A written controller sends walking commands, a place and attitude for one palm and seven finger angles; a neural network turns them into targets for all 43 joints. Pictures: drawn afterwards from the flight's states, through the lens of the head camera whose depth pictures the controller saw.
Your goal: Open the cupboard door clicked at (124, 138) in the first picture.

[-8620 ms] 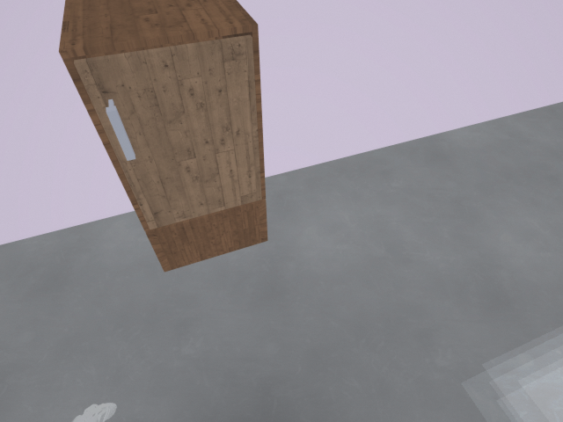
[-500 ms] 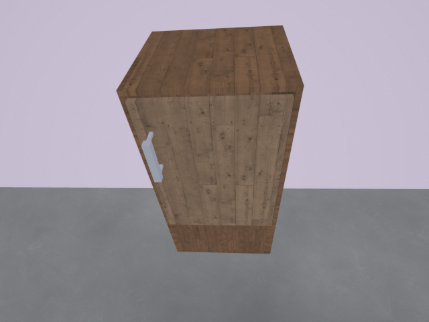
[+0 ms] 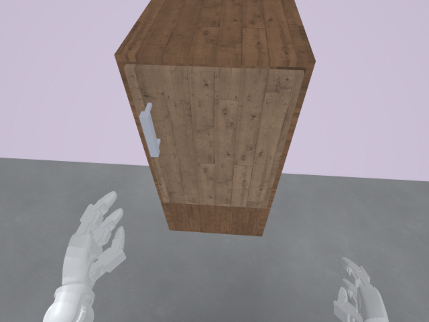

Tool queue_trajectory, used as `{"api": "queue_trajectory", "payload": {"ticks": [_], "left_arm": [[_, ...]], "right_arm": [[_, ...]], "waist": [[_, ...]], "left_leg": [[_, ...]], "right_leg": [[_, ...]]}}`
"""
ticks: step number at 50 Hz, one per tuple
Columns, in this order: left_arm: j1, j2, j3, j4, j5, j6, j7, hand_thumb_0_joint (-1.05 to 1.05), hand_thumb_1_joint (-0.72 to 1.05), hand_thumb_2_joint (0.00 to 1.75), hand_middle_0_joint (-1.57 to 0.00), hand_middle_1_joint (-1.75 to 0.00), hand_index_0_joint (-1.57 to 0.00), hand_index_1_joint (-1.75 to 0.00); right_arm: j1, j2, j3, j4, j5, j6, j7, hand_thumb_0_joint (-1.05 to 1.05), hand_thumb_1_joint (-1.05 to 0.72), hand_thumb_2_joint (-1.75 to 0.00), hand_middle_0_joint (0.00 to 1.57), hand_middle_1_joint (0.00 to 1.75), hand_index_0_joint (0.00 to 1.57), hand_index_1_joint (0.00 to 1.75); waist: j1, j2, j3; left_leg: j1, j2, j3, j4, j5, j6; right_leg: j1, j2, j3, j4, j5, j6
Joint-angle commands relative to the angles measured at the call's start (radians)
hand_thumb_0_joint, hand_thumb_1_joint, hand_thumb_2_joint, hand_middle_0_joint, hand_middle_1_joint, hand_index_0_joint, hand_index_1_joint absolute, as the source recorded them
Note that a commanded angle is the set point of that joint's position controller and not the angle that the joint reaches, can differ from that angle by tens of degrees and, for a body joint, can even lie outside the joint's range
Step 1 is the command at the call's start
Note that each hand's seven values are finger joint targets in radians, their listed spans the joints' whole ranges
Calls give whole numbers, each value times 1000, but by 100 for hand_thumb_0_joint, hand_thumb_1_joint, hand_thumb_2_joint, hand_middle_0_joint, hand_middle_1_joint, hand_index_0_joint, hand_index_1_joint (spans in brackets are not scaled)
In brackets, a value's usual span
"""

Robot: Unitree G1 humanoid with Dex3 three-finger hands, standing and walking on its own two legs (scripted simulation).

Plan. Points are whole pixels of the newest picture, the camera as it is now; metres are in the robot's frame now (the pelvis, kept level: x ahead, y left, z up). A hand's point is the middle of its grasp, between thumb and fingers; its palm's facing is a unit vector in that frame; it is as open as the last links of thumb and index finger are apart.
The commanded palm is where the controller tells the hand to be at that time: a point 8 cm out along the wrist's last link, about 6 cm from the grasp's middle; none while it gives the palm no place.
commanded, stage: raise the hand with hooked fingers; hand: left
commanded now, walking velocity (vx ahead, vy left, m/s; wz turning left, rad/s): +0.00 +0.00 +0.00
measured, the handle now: (152, 130) +0.59 +0.19 -0.01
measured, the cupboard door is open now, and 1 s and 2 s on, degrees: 0 0 0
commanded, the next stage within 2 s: move the hooked fingers beside the handle in 1.82 s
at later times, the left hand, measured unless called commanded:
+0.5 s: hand (100, 284) +0.20 +0.22 -0.03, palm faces -0.15 -0.99 -0.01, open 10.7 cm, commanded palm +0.17 +0.29 -0.02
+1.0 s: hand (62, 259) +0.23 +0.29 +0.00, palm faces +0.02 -1.00 -0.07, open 13.5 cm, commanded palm +0.22 +0.34 +0.00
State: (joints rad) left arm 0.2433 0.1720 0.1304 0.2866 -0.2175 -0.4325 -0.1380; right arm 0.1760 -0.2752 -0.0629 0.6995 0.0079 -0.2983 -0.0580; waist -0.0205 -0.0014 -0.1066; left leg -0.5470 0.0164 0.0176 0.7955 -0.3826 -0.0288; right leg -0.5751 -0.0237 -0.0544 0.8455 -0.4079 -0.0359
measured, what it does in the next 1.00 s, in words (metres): lowers itself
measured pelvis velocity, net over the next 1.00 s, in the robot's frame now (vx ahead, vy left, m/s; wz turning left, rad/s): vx -0.02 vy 0.05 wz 0.01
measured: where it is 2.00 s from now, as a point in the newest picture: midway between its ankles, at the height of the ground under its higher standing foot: outside the picture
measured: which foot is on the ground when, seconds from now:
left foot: down 0.00-1.00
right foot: down 0.00-1.00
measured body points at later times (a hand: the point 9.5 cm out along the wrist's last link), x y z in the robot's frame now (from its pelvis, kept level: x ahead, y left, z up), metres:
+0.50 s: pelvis -0.05 +0.05 -0.07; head +0.02 +0.06 +0.38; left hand +0.20 +0.27 -0.02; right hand +0.12 -0.16 -0.15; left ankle +0.01 +0.14 -0.70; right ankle +0.01 -0.09 -0.70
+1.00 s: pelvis -0.02 +0.05 -0.05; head +0.04 +0.07 +0.39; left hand +0.23 +0.34 +0.01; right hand +0.16 -0.20 -0.11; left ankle +0.01 +0.14 -0.70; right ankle +0.01 -0.09 -0.70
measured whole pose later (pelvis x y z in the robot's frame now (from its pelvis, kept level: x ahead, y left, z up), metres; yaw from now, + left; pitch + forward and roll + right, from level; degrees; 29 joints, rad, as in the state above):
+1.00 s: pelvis -0.02 +0.05 -0.05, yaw +0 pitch +15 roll -4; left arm 0.19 0.35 0.33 0.15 -0.32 -0.35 -0.38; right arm 0.25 -0.26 0.02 0.51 0.02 -0.23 -0.05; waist -0.02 0.01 -0.13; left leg -0.91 0.02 -0.02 1.17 -0.51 0.03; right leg -0.87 -0.02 -0.08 1.09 -0.47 0.01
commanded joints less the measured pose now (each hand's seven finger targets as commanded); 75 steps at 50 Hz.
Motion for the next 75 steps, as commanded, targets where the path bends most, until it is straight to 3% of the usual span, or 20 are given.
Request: {"api": "queue_trajectory", "payload": {"ticks": [1, 4, 7, 12, 15, 17, 21, 24, 29, 34, 40, 44, 49, 52, 56, 60, 64, 69, 72, 75], "left_arm": [[267, 96, 85, -13, -57, -223, -285, 0, 55, 75, -22, -53, -22, -53], [219, 195, 182, -148, -78, -181, -316, 0, 48, 72, -23, -57, -23, -57], [37, 165, 148, -377, -100, -155, -255, 0, 41, 69, -24, -62, -24, -62], [-75, 128, 22, -645, -40, -204, -156, 0, 29, 64, -24, -69, -24, -69], [-110, 141, -19, -583, -15, -156, -180, 0, 22, 61, -25, -74, -25, -74], [-39, 146, -16, -472, -13, -76, -205, 0, 18, 59, -25, -76, -25, -76], [53, 217, 111, -402, -54, 108, -228, 0, 8, 55, -26, -82, -26, -82], [59, 240, 195, -459, -103, 151, -182, 0, 1, 52, -26, -87, -26, -87], [-29, 232, 184, -499, -81, 20, -95, 0, -10, 47, -27, -94, -27, -94], [-93, 219, 105, -369, -54, -42, -176, 0, -22, 42, -28, -102, -28, -102], [-114, 353, 248, -402, -108, 31, -258, 0, -36, 36, -29, -111, -29, -111], [-106, 375, 324, -393, -141, 23, -230, 0, -45, 32, -30, -117, -30, -117], [-182, 330, 266, -249, -126, 25, -263, 0, -50, 30, -30, -120, -30, -120], [-243, 365, 271, -194, -124, 55, -325, 0, -50, 30, -30, -120, -30, -120], [-311, 454, 350, -217, -153, 65, -384, 0, -50, 30, -30, -120, -30, -120], [-328, 512, 432, -228, -188, 30, -382, 0, -50, 30, -30, -120, -30, -120], [-346, 488, 423, -81, -194, 40, -397, 0, -50, 30, -30, -120, -30, -120], [-353, 457, 365, -30, -189, 89, -457, 0, -50, 30, -30, -120, -30, -120], [-336, 502, 398, -101, -190, 75, -459, 0, -50, 30, -30, -120, -30, -120], [-351, 531, 446, -108, -198, 36, -424, 0, -50, 30, -30, -120, -30, -120]], "right_arm": [[-49, -103, -38, -233, 3, -42, 54, 0, -90, -90, 20, 30, 20, 30], [-72, -104, -46, -320, 6, -4, 53, 0, -90, -90, 20, 30, 20, 30], [-66, -91, -34, -378, 8, 16, 44, 0, -90, -90, 20, 30, 20, 30], [5, -91, -5, -344, -12, 23, 22, 0, -90, -90, 20, 30, 20, 30], [12, -112, 11, -320, -5, 20, 10, 0, -90, -90, 20, 30, 20, 30], [12, -118, 15, -324, 7, 21, 4, 0, -90, -90, 20, 30, 20, 30], [-28, -122, 19, -367, 34, 52, -6, 0, -90, -90, 20, 30, 20, 30], [-48, -99, 29, -386, 30, 62, -14, 0, -90, -90, 20, 30, 20, 30], [-2, -88, 35, -343, 10, 41, -9, 0, -90, -90, 20, 30, 20, 30], [38, -133, 29, -318, 16, 22, -5, 0, -90, -90, 20, 30, 20, 30], [60, -153, 18, -332, 31, 15, -19, 0, -90, -90, 20, 30, 20, 30], [69, -135, 21, -318, 20, 22, -14, 0, -90, -90, 20, 30, 20, 30], [79, -145, 27, -301, 22, 36, -5, 0, -90, -90, 20, 30, 20, 30], [82, -160, 26, -306, 29, 39, -9, 0, -90, -90, 20, 30, 20, 30], [87, -161, 26, -307, 28, 35, -19, 0, -90, -90, 20, 30, 20, 30], [86, -149, 32, -294, 18, 29, -17, 0, -90, -90, 20, 30, 20, 30], [91, -155, 33, -277, 23, 39, -15, 0, -90, -90, 20, 30, 20, 30], [101, -167, 26, -299, 34, 44, -11, 0, -90, -90, 20, 30, 20, 30], [113, -168, 19, -306, 32, 45, -5, 0, -90, -90, 20, 30, 20, 30], [108, -160, 23, -303, 24, 49, 0, 0, -90, -90, 20, 30, 20, 30]], "waist": [[84, -81, -159], [105, -44, -247], [58, 86, -234], [-22, 146, -249], [-57, 118, -212], [-48, 70, -192], [32, 26, -252], [75, 37, -282], [33, 50, -207], [-27, 56, -146], [20, 117, -285], [37, 126, -285], [-11, 108, -187], [-21, 84, -213], [0, 103, -337], [27, 128, -377], [5, 81, -282], [2, 77, -312], [11, 72, -373], [10, 48, -337]], "left_leg": [[-214, -69, 10, 158, 184, 13], [-267, -68, 27, 217, 147, 33], [-234, -48, 10, 234, 80, 49], [-175, -5, -62, 251, 63, 62], [-216, 3, -102, 246, -46, 58], [-261, -3, -115, 214, -134, 55], [-264, -17, -118, 131, -170, 44], [-235, -18, -117, 98, -124, 35], [-246, -7, -119, 119, -111, 31], [-275, -8, -123, 135, -212, 41], [-163, -11, -118, 106, -37, 31], [-142, -10, -104, 131, 113, 24], [-195, -9, -94, 154, 71, 28], [-197, -11, -84, 157, 52, 37], [-134, -12, -76, 177, 178, 42], [-116, -11, -71, 193, 279, 37], [-194, -11, -60, 203, 210, 45], [-188, -15, -52, 192, 213, 55], [-151, -13, -50, 190, 263, 57], [-197, -13, -47, 197, 217, 56]], "right_leg": [[65, -36, 118, 60, 398, 26], [40, -30, 151, 89, 269, 23], [-118, 7, 97, 108, 65, 11], [-283, 43, 23, 180, 28, -3], [-352, 53, -3, 188, -59, 2], [-341, 52, -11, 166, -111, 10], [-239, 47, -26, 137, -133, 12], [-176, 49, -36, 133, -112, 6], [-255, 49, -40, 154, -106, 1], [-330, 46, -25, 142, -158, 4], [-216, 49, -29, 126, -37, -1], [-181, 61, -37, 131, 45, -5], [-236, 63, -34, 122, 29, -1], [-221, 60, -22, 102, 25, 5], [-147, 60, -10, 111, 132, 3], [-106, 62, -5, 128, 213, 0], [-133, 62, 3, 114, 175, 4], [-105, 53, 15, 100, 191, 6], [-78, 53, 18, 97, 238, 12], [-84, 58, 26, 99, 188, 11]]}}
